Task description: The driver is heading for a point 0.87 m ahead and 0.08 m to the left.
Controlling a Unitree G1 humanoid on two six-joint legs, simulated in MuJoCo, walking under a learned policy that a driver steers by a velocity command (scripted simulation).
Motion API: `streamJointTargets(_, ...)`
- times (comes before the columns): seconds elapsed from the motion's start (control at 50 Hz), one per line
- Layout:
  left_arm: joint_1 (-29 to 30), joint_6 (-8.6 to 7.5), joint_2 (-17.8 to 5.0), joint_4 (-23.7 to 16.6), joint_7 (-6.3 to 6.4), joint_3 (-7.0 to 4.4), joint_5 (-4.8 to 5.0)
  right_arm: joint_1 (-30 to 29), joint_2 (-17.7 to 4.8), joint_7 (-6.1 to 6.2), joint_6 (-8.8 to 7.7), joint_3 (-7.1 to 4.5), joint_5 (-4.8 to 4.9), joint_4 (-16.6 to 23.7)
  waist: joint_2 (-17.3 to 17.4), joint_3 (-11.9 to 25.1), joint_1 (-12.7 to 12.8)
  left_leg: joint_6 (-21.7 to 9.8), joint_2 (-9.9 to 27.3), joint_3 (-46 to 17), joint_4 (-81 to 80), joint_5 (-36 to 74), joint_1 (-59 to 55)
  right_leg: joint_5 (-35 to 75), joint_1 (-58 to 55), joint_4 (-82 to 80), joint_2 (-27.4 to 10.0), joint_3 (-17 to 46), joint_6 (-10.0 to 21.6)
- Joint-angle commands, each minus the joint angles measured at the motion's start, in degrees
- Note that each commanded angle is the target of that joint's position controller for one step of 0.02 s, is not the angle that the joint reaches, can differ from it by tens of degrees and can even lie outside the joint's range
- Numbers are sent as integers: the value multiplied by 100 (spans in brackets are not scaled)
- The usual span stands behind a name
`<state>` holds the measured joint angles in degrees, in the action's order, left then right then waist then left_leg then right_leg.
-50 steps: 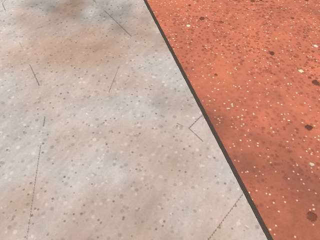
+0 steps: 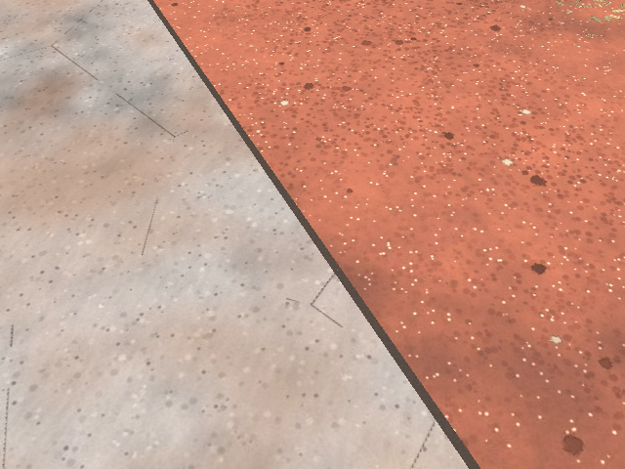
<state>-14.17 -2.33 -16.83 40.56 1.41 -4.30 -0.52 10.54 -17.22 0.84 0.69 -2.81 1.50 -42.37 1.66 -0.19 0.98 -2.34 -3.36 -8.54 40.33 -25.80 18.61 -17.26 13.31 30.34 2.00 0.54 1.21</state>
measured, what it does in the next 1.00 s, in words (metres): walks ahead: left foot, then right foot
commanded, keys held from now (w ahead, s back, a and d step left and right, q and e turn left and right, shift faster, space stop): w+q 0.40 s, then w+e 0.60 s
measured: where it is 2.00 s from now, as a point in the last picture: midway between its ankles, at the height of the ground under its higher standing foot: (244, 337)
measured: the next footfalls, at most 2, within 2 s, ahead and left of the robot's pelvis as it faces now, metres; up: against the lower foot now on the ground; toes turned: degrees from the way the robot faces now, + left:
left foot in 0.32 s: +0.21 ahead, +0.20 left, +0.00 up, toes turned +14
right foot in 0.86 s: +0.59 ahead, +0.10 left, +0.00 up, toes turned +7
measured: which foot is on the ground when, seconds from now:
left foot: up 0.00-0.30, down 0.32-0.88, up 0.90-1.00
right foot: down 0.00-0.32, up 0.34-0.84, down 0.86-1.00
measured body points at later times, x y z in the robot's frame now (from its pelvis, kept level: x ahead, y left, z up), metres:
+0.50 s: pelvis +0.18 +0.12 +0.01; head +0.20 +0.15 +0.46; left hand +0.24 +0.42 -0.10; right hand +0.36 -0.11 -0.09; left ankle +0.17 +0.19 -0.73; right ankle +0.22 -0.04 -0.65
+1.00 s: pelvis +0.49 +0.16 +0.00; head +0.52 +0.17 +0.45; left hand +0.61 +0.44 -0.10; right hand +0.61 -0.10 -0.10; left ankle +0.38 +0.29 -0.63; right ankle +0.55 +0.10 -0.73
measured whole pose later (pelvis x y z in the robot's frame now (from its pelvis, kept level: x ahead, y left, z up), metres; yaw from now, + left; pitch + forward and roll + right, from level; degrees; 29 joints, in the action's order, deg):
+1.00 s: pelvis +0.49 +0.16 +0.00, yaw +3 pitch +2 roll -1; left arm -12.9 -3.6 -17.2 38.2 -1.7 -3.2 0.6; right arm 16.1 -17.0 -0.5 -5.8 -1.1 -0.1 -41.2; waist 0.3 -2.2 0.0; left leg 0.0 0.9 -3.3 69.6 -21.2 24.4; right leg -8.5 19.8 26.6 6.8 0.4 5.8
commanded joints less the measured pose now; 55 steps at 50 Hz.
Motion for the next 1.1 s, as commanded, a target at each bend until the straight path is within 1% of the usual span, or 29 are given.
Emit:
streamJointTargets(0.02, -688, -223, -980, -143, 21, -271, -28, -955, -632, -50, -249, -153, 20, 878, -964, -432, 337, 7, 445, 25, 1931, -503, 3038, -1897, -1497, -1938, -2550, 3453, 1439)
streamJointTargets(0.06, -386, -211, -781, -232, 75, -200, 78, -674, -575, -150, -266, -167, 45, 750, -720, -360, 199, 108, 688, 126, 2187, 92, 3095, -1368, -1604, -1991, -2158, 2484, 1117)
streamJointTargets(0.12, -355, -199, -860, -195, 53, -206, 50, -906, -355, -286, -272, -86, 1, 851, -712, -411, 319, 312, 819, 576, 1641, 909, 2565, 107, -1186, -2188, -1708, 1076, 850)
streamJointTargets(0.18, -347, -204, -1034, -162, -6, -257, 100, -1035, -204, -385, -263, -1, -8, 1007, -765, -293, 355, 369, 806, 872, 639, 1312, 1685, 604, -807, -2137, -1540, 200, 743)
streamJointTargets(0.26, -457, -154, -1247, -47, -94, -335, 217, -908, -446, -408, -214, -75, 10, 1105, -835, -316, 209, 82, 575, 1243, -110, 1270, 830, 651, -663, -1830, -1815, -146, 629)
streamJointTargets(0.28, -361, -134, -1266, -46, -98, -335, 237, -604, -530, -402, -204, -139, -6, 1042, -790, -222, -35, -65, 384, 1414, -380, 1322, 310, 1408, -545, -1373, -1784, -369, 520)
streamJointTargets(0.3, -393, -132, -1160, -39, -95, -293, 220, 17, -745, -374, -184, -284, -12, 860, -603, 136, -349, -230, 121, 1543, -556, 1373, -635, 2452, -331, -405, -1604, -742, 350)
streamJointTargets(0.32, -512, -149, -919, -73, -78, -197, 127, 1035, -1106, -306, -154, -494, 32, 591, -235, 706, -804, -459, 57, 1232, -641, 1298, -2042, 2696, 322, 1174, -1289, -1101, 86)
streamJointTargets(0.34, -507, -208, -261, -456, -59, 11, -118, 1518, -1863, -189, -144, -633, 32, 564, 1525, 982, -702, -1298, 1621, -1876, -1497, 300, -3349, -807, 2491, 3566, -521, -1087, -419)
streamJointTargets(0.36, -322, -386, -443, -634, -62, 37, 59, 1476, -1810, -240, -285, -540, 11, 792, 1318, 1782, -769, -1950, 2316, -4391, -2718, -1175, -3704, -1672, 3353, 4621, -53, 358, -412)
streamJointTargets(0.38, 49, -483, -897, -696, -108, -74, 303, 1223, -1347, -269, -392, -415, -28, 749, 740, 1044, -789, -1774, 2324, -3779, -2848, -1185, -3356, -1131, 3953, 4830, -380, 526, -280)
streamJointTargets(0.4, 170, -552, -938, -690, -119, -61, 290, 1056, -1108, -269, -446, -341, -54, 731, 543, 586, -648, -1602, 2098, -3015, -2720, -643, -2731, -629, 3859, 4496, -617, 445, -120)
streamJointTargets(0.42, 65, -560, -881, -535, -90, -57, 147, 658, -889, -256, -446, -270, -86, 759, 166, 383, -386, -1372, 1891, -2275, -2592, 158, -2059, -193, 3438, 4048, -874, 410, -93)
streamJointTargets(0.44, -68, -512, -862, -442, -97, -80, 65, 372, -704, -251, -455, -201, -155, 813, 271, 263, -179, -1254, 1641, -1708, -2642, 843, -1513, 127, 2985, 3645, -1024, 431, -90)
streamJointTargets(0.46, -170, -434, -823, -350, -139, -80, 69, 214, -607, -238, -466, -164, -206, 831, 407, 209, -67, -1204, 1508, -1359, -2780, 1313, -1186, 362, 2684, 3504, -1075, 382, -106)
streamJointTargets(0.54, 60, -235, -546, -262, -167, 9, 54, 410, -682, -177, -608, -163, -185, 526, 116, -16, -93, -1151, 1371, -275, -3061, 2962, -979, 1299, 2759, 2746, -1036, 210, -288)
streamJointTargets(0.64, 953, -307, -277, -418, -312, 141, 167, 726, -781, -81, -624, -153, -177, 211, 90, -337, -478, -676, 1184, 617, -3374, 2995, -1069, 2841, 2441, 933, -736, -19, -163)
streamJointTargets(0.74, 1581, -358, -217, -699, -530, 188, 201, 1110, -854, -42, -510, -193, -148, -112, -45, -557, -677, -593, 1542, 917, -3103, 3737, -2235, 2494, 2837, 96, -456, -50, 101)
streamJointTargets(0.8, 1394, -351, -336, -766, -616, 133, 154, 1072, -984, 50, -372, -228, -161, -105, 215, -121, -438, -461, 1608, 1124, -2145, 6516, -2849, 1527, 2389, 102, -38, -482, 370)
streamJointTargets(0.84, 377, -304, -749, -596, -560, -67, 147, 985, -1119, 145, -253, -246, -203, -18, 440, 608, 139, -348, 1518, 1265, -555, 8114, -2791, 1062, 1049, 113, 334, -673, 661)
streamJointTargets(0.86, -545, -282, -1031, -465, -479, -199, 156, 803, -1123, 177, -265, -222, -208, 92, 269, 1096, 699, -191, 1399, 1387, 821, 7288, -1718, 1542, -647, -144, 26, -113, 976)
streamJointTargets(0.88, -1173, -256, -1662, -396, -424, -357, 105, 1389, -474, 103, -406, -16, -317, 354, -1063, 1990, 490, 332, 474, 1310, 3419, 3163, 1052, 1158, -3396, 80, -1620, 2711, 2127)
streamJointTargets(0.9, -1263, -243, -1277, -357, -377, -275, 196, 1336, -527, -30, -627, 53, -307, 315, -1093, 2667, 564, 368, -208, 306, 4284, -553, 2142, 623, -4180, -828, -2159, 4732, 2514)
streamJointTargets(0.92, -1051, -206, -1017, -374, -310, -192, 167, 673, -865, -147, -786, -50, -24, 545, -752, 1832, 680, 249, 225, -49, 4310, -149, 2740, 214, -3674, -1075, -1929, 3904, 2107)
streamJointTargets(0.94, -661, -184, -901, -453, -277, -156, 155, 311, -836, -179, -879, -4, 30, 702, -279, 1103, 511, 173, 503, 49, 3810, 268, 2765, 335, -2715, -1231, -1732, 3216, 1886)
streamJointTargets(0.96, -298, -165, -800, -521, -268, -118, 150, 174, -769, -161, -906, -8, -87, 721, 112, 511, 240, 186, 660, 189, 3196, 455, 2560, 875, -1744, -1401, -1482, 2752, 1743)
streamJointTargets(0.98, -68, -171, -683, -602, -254, -69, 91, 257, -789, -138, -859, -52, -190, 712, 48, 237, 6, 246, 805, 230, 2831, 603, 2182, 1402, -1045, -1573, -1279, 2381, 1690)
streamJointTargets(1.04, 205, -179, -735, -625, -201, -87, 92, 576, -604, -97, -672, -8, -263, 663, -336, 52, -306, 575, 884, 470, 2071, 765, 1586, 2199, 156, -1818, -998, 1812, 1740)
streamJointTargets(1.1, 131, -155, -954, -518, -117, -163, 143, -37, -326, -71, -643, 117, -288, 827, -462, -68, -115, 749, 708, 677, 590, 1967, 1047, 2008, 878, -1760, -545, 1182, 1430)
